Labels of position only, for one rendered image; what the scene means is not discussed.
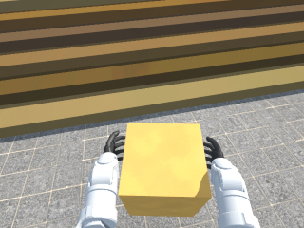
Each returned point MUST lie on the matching right robot forearm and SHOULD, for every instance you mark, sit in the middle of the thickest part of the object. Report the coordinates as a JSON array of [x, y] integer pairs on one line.
[[234, 207]]

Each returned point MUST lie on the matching carton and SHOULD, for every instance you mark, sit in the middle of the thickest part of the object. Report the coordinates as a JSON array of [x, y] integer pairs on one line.
[[164, 171]]

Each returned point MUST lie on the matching left robot forearm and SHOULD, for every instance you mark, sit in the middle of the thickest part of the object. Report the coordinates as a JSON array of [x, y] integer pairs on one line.
[[100, 197]]

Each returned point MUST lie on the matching robot left hand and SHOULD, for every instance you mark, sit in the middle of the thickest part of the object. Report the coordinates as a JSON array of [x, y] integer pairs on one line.
[[111, 145]]

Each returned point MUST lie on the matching robot right hand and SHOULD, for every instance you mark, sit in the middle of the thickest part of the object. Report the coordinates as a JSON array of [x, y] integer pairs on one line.
[[215, 151]]

